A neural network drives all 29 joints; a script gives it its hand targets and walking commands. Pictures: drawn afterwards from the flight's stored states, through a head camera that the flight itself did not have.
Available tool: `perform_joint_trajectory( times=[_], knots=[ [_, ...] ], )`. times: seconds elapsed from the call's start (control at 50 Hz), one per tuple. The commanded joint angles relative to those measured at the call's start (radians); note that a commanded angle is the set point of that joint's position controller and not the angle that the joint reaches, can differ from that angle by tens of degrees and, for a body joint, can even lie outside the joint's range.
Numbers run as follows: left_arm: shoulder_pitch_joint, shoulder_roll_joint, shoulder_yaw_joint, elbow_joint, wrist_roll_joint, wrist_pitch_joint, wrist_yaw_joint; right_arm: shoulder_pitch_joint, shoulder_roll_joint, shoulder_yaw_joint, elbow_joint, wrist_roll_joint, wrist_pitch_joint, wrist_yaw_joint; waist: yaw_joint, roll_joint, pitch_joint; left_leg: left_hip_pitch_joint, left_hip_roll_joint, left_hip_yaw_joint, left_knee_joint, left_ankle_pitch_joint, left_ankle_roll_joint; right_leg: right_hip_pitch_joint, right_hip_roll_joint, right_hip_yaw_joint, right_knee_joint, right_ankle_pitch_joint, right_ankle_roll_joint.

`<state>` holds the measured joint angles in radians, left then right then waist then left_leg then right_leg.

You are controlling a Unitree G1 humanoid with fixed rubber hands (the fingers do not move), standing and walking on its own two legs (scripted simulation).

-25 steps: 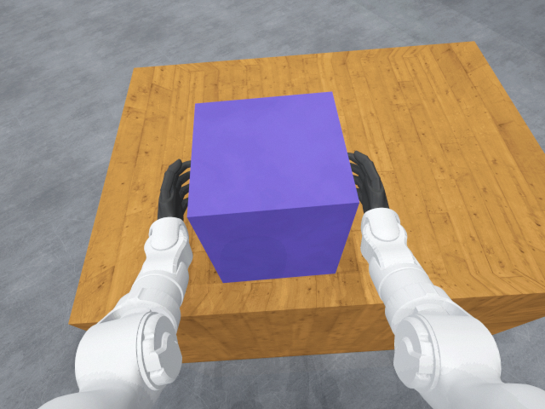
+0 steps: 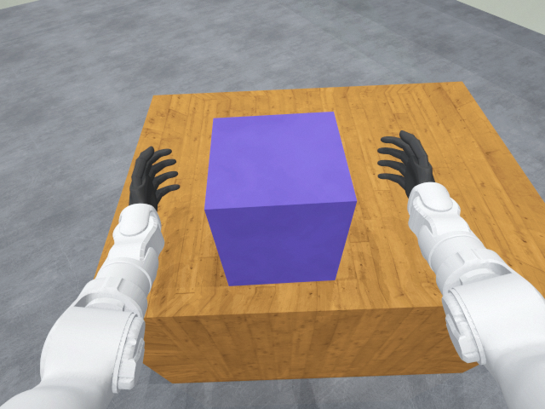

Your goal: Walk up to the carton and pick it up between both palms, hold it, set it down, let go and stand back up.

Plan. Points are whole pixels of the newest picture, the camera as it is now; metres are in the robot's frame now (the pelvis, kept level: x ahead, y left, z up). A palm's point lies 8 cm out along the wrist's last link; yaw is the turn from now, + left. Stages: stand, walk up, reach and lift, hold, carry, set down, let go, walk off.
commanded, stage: set down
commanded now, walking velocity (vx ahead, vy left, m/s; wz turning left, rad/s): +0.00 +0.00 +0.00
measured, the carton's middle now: (278, 204) +0.47 +0.04 -0.01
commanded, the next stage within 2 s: none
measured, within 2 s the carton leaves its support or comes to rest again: neither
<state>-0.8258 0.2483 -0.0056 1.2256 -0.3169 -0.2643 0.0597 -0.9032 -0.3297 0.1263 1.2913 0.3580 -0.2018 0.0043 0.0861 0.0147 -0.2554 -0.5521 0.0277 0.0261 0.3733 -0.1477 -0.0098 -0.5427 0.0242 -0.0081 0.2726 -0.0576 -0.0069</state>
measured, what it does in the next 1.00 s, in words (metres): stands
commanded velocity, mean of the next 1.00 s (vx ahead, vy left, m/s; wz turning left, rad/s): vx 0.00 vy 0.00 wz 0.00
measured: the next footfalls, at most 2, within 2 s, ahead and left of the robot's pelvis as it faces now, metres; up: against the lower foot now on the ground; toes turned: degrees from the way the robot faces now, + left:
none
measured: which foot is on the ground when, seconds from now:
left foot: down 0.00-1.00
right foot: down 0.00-1.00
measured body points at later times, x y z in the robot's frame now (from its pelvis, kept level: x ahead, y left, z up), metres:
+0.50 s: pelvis +0.00 +0.00 +0.01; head -0.01 +0.01 +0.46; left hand +0.35 +0.25 +0.09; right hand +0.38 -0.16 +0.08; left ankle +0.00 +0.12 -0.74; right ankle +0.02 -0.11 -0.74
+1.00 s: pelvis +0.01 +0.00 +0.01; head +0.02 +0.01 +0.46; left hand +0.36 +0.21 +0.06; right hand +0.38 -0.21 +0.08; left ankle +0.00 +0.12 -0.74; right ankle +0.02 -0.11 -0.74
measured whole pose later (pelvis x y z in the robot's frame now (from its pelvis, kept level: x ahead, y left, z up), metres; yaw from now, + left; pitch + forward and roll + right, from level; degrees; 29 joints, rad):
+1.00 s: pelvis +0.01 +0.00 +0.01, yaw +1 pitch +5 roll +0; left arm -0.39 0.14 0.09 0.52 -0.13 0.23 0.09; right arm -0.40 -0.35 0.04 0.66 0.28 0.06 0.02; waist 0.04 -0.01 -0.09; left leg -0.17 0.01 0.02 0.21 -0.11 0.00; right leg -0.18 0.01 -0.01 0.15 -0.05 -0.01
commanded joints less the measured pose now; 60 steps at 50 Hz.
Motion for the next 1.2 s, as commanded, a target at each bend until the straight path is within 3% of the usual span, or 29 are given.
perform_joint_trajectory(
  times=[0.0, 0.04, 0.06, 0.12, 0.2, 0.26, 0.32, 0.38, 0.48, 0.54, 0.6, 0.74, 0.88, 0.96, 1.06, 1.18],
  knots=[
    [-0.46, 0.178, -0.042, -0.028, -0.078, -0.018, -0.006, -0.515, -0.11, 0.033, -0.128, 0.026, 0.015, 0.018, -0.012, -0.071, -0.396, 0.108, -0.017, 0.009, 0.008, 0.102, -0.025, 0.245, -0.022, 0.015, 0.061, -0.036, 0.057],
    [-0.491, 0.208, -0.047, -0.005, -0.092, -0.017, -0.004, -0.542, -0.104, 0.038, -0.137, 0.031, 0.026, 0.016, -0.008, -0.079, -0.427, 0.045, -0.02, 0.013, 0.002, 0.07, -0.007, 0.298, -0.035, 0.022, 0.087, -0.025, 0.069],
    [-0.324, 0.204, -0.008, 0.083, -0.049, 0.022, -0.029, -0.36, -0.042, 0.076, -0.128, 0.041, 0.068, -0.003, -0.055, -0.099, -0.258, 0.013, -0.057, -0.003, 0.009, 0.1, -0.012, 0.407, -0.036, 0.076, 0.055, -0.015, 0.056],
    [-0.252, 0.25, 0.051, -0.112, -0.004, 0.105, -0.071, -0.296, -0.067, 0.032, -0.289, 0.013, 0.126, -0.044, -0.053, -0.071, -0.4, 0.084, -0.064, 0.004, -0.043, 0.242, -0.02, 0.509, -0.044, 0.098, 0.023, 0.141, 0.063],
    [-0.17, 0.275, 0.127, -0.4, 0.061, 0.175, -0.071, -0.206, -0.089, -0.017, -0.532, -0.019, 0.147, -0.073, -0.04, -0.068, -0.582, 0.269, -0.07, -0.008, -0.095, 0.47, -0.034, 0.607, -0.036, 0.089, -0.009, 0.356, 0.052],
    [-0.12, 0.261, 0.133, -0.641, 0.083, 0.201, -0.057, -0.139, -0.092, -0.035, -0.737, -0.029, 0.159, -0.075, -0.029, -0.042, -0.65, 0.392, -0.073, -0.01, -0.108, 0.577, -0.042, 0.621, -0.022, 0.077, -0.031, 0.404, 0.035],
    [-0.063, 0.214, 0.115, -0.82, 0.095, 0.231, -0.036, -0.062, -0.086, -0.07, -0.886, -0.044, 0.174, -0.065, -0.027, -0.017, -0.612, 0.479, -0.07, -0.009, -0.108, 0.598, -0.046, 0.578, -0.016, 0.064, -0.059, 0.349, 0.016],
    [-0.03, 0.145, 0.073, -0.891, 0.092, 0.285, -0.023, 0.003, -0.067, -0.11, -0.931, -0.07, 0.215, -0.056, -0.039, 0.007, -0.443, 0.497, -0.06, -0.007, -0.116, 0.488, -0.045, 0.498, -0.016, 0.05, -0.091, 0.203, 0.002],
    [-0.071, 0.058, 0.008, -0.833, 0.076, 0.456, -0.012, 0.027, -0.056, -0.187, -0.81, -0.138, 0.346, -0.055, -0.079, 0.047, -0.077, 0.397, -0.037, -0.014, -0.142, 0.071, -0.034, 0.369, -0.014, 0.015, -0.096, -0.081, -0.006],
    [-0.095, 0.029, 0.005, -0.79, 0.081, 0.544, 0.002, 0.006, -0.093, -0.226, -0.733, -0.168, 0.388, -0.045, -0.091, 0.037, -0.025, 0.36, -0.024, -0.035, -0.137, -0.047, -0.027, 0.37, 0.005, -0.007, -0.046, -0.098, -0.004],
    [-0.127, 0.029, 0.029, -0.77, 0.098, 0.573, 0.033, -0.052, -0.138, -0.249, -0.705, -0.18, 0.375, -0.023, -0.081, 0.01, -0.067, 0.351, -0.012, -0.053, -0.128, -0.057, -0.025, 0.4, 0.019, -0.015, -0.011, -0.081, -0.005],
    [-0.128, 0.038, 0.092, -0.796, 0.152, 0.532, 0.097, -0.099, -0.178, -0.232, -0.711, -0.158, 0.289, 0.026, -0.031, -0.033, -0.252, 0.453, -0.02, -0.048, -0.097, 0.183, -0.033, 0.421, 0.023, -0.009, -0.02, -0.008, -0.018],
    [0.098, 0.012, 0.128, -0.891, 0.192, 0.455, 0.047, 0.105, -0.147, -0.127, -0.813, -0.073, 0.217, 0.024, -0.008, -0.054, -0.3, 0.498, -0.055, -0.022, -0.119, 0.456, -0.03, 0.627, 0.007, 0.032, -0.064, 0.259, -0.006],
    [0.239, -0.015, 0.13, -0.91, 0.196, 0.381, -0.003, 0.276, -0.121, -0.081, -0.853, -0.045, 0.173, 0.005, -0.027, -0.068, -0.191, 0.443, -0.071, -0.012, -0.167, 0.434, -0.023, 0.733, -0.007, 0.052, -0.084, 0.343, 0.004],
    [0.367, -0.045, 0.107, -0.902, 0.191, 0.257, -0.047, 0.471, -0.084, -0.069, -0.881, -0.055, 0.099, -0.032, -0.064, -0.062, -0.054, 0.404, -0.075, -0.014, -0.2, 0.345, -0.015, 0.727, -0.024, 0.064, -0.106, 0.315, 0.006],
    [0.427, -0.044, 0.064, -0.966, 0.17, 0.08, -0.019, 0.582, -0.055, -0.086, -1.007, -0.093, -0.012, -0.065, -0.068, -0.048, -0.08, 0.386, -0.067, -0.026, -0.167, 0.338, -0.01, 0.685, -0.034, 0.063, -0.077, 0.256, -0.014]
  ],
)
